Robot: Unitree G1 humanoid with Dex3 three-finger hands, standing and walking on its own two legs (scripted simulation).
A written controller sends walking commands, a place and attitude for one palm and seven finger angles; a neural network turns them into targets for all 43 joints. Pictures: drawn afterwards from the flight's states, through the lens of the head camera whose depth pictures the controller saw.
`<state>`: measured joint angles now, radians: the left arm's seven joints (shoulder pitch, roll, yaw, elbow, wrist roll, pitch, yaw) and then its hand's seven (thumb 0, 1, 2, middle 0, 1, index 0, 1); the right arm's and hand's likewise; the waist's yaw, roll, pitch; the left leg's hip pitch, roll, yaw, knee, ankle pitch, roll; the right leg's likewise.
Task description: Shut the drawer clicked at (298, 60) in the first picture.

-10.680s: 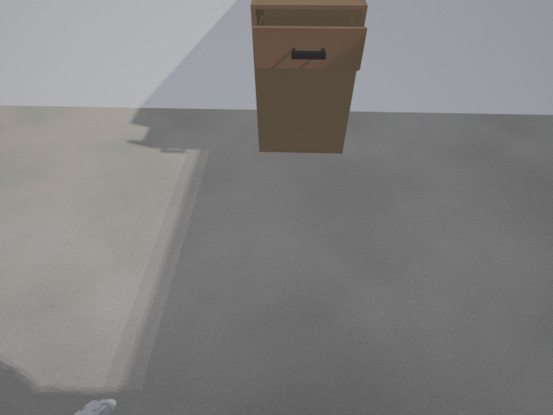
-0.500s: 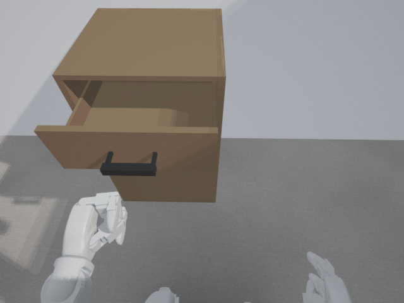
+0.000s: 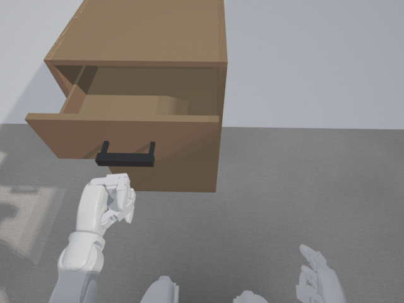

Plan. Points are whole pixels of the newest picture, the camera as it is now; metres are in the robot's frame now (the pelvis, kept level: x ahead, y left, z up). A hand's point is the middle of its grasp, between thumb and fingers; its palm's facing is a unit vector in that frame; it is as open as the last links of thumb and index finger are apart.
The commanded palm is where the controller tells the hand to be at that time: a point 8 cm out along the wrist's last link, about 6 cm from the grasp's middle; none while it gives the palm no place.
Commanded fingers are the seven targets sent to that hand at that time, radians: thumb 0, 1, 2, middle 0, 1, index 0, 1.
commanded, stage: bring the fist close to the handle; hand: left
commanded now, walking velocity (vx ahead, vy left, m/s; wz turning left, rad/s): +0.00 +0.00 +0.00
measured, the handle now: (127, 152) +0.45 +0.21 -0.02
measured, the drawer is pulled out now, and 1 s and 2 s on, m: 0.19 0.19 0.12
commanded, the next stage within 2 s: push the drawer shut in 1.06 s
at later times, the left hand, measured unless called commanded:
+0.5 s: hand (137, 196) +0.32 +0.15 +0.00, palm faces -0.04 -1.00 -0.04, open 3.3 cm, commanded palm +0.31 +0.21 +0.00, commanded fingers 0.00 0.90 0.90 -1.40 -1.60 -1.40 -1.60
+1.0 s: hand (142, 187) +0.36 +0.15 -0.02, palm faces -0.02 -1.00 -0.04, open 3.3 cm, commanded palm +0.33 +0.21 -0.02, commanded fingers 0.00 0.90 0.90 -1.40 -1.60 -1.40 -1.60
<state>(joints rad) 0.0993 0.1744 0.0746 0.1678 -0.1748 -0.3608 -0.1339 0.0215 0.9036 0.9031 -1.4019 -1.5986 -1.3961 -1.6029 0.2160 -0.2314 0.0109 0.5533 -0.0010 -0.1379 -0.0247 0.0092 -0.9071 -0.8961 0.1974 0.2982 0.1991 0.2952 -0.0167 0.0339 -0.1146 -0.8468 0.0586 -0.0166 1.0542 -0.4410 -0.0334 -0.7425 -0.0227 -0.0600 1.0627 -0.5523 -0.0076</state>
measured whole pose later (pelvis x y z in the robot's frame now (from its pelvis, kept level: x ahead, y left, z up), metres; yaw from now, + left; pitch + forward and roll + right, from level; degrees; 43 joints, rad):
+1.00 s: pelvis -0.02 +0.01 -0.04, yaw -2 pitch +22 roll -2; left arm -0.24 0.20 0.14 0.49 -0.14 -0.45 -0.08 0.02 0.90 0.90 -1.40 -1.60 -1.40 -1.60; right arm 0.24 -0.24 0.00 0.58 -0.01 0.00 -0.01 0.01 -0.91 -0.90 0.20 0.30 0.20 0.30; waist -0.05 0.03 -0.16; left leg -1.16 0.07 -0.01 1.27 -0.49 -0.01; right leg -1.05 -0.02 -0.04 1.27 -0.60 0.01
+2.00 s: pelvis -0.03 +0.02 -0.06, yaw -3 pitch +25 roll -4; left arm -0.70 0.33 0.31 0.97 -0.09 -0.50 -0.14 -0.01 0.79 0.90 -1.40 -1.60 -1.40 -1.60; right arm 0.30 -0.25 0.01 0.65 -0.03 0.02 -0.01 0.00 -0.91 -0.90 0.20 0.30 0.20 0.29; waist -0.13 0.04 -0.15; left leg -1.29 0.08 -0.03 1.34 -0.49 -0.01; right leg -1.17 0.00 -0.05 1.32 -0.58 0.01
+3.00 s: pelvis -0.03 +0.02 -0.08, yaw -5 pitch +32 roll -6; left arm -1.14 0.59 0.42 1.24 0.04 -0.38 -0.10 0.04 0.85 0.94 -1.40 -1.60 -1.40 -1.60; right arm 0.35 -0.25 0.06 0.66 -0.07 0.06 0.02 0.00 -0.91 -0.90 0.20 0.30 0.20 0.30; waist -0.24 0.06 -0.12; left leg -1.47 0.10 -0.07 1.41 -0.50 -0.01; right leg -1.34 0.03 -0.07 1.36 -0.58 0.01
